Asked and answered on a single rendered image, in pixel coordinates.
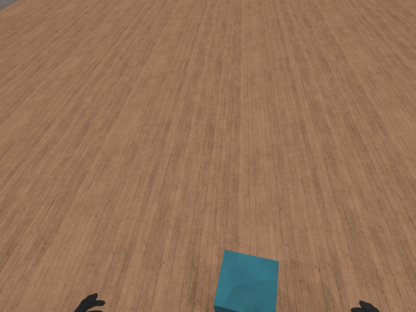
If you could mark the robot left hand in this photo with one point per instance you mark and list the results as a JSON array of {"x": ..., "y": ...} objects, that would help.
[{"x": 89, "y": 302}]

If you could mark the carton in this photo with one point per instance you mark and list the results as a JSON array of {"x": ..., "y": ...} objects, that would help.
[{"x": 246, "y": 283}]

